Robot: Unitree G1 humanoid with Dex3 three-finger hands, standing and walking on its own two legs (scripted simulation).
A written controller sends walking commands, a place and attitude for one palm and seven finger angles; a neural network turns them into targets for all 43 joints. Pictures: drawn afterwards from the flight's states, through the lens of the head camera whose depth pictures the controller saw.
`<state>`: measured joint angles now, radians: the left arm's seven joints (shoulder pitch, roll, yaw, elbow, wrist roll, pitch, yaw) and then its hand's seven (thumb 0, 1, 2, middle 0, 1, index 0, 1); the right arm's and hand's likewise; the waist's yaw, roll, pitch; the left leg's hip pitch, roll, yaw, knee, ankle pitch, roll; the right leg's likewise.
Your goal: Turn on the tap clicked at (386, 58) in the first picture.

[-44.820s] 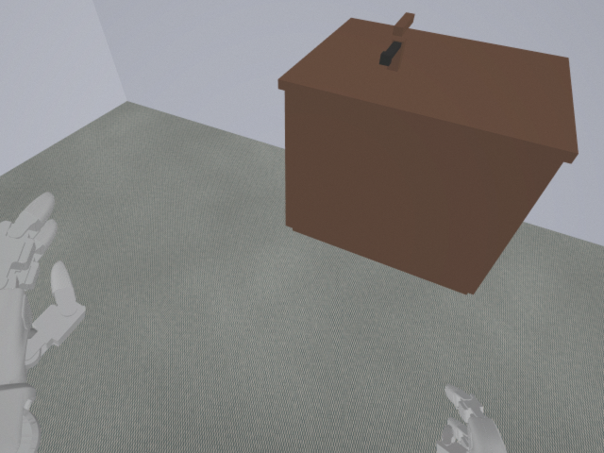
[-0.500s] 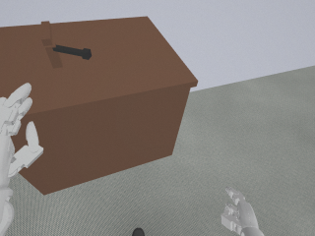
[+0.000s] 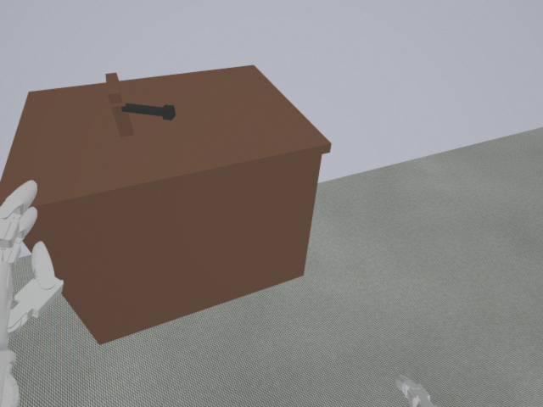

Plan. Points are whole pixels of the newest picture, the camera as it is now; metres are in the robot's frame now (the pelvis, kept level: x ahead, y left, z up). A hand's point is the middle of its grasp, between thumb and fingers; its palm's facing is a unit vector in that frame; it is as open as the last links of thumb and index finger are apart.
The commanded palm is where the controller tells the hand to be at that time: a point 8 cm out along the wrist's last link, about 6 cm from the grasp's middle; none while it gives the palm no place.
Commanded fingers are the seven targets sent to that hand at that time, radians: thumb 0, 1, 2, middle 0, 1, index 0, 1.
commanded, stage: stop stepping back and stand still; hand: left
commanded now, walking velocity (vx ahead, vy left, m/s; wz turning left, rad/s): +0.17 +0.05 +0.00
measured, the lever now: (168, 112) +0.80 +0.27 +0.07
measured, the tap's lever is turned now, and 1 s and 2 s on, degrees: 57 57 57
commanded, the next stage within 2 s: stand and check the lever's angle in 0.82 s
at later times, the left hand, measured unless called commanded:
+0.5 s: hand (25, 285) +0.21 +0.27 +0.17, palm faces +0.46 -0.80 -0.39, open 7.4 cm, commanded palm +0.16 +0.31 +0.18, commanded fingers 0.00 0.90 0.90 -0.20 -0.30 -0.20 -0.30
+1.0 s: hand (13, 278) +0.23 +0.30 +0.16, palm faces +0.43 -0.83 -0.36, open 7.4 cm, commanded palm +0.18 +0.33 +0.18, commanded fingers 0.00 0.90 0.90 -0.20 -0.30 -0.20 -0.30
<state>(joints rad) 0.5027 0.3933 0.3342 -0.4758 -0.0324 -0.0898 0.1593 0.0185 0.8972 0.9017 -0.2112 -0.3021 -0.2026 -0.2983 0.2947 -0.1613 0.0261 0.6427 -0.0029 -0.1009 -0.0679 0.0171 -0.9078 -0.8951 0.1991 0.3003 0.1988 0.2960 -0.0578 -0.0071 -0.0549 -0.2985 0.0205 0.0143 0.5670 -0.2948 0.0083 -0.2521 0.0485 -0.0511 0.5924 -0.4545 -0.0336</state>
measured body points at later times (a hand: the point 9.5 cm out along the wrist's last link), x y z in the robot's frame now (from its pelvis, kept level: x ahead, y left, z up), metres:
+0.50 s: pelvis +0.02 +0.02 +0.00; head +0.01 +0.01 +0.45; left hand +0.18 +0.31 +0.19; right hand +0.20 -0.20 -0.08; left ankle +0.04 +0.14 -0.73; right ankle +0.02 -0.07 -0.73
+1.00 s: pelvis +0.03 +0.05 +0.01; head +0.04 +0.05 +0.46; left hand +0.20 +0.34 +0.18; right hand +0.23 -0.18 -0.06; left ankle +0.04 +0.14 -0.73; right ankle +0.02 -0.07 -0.73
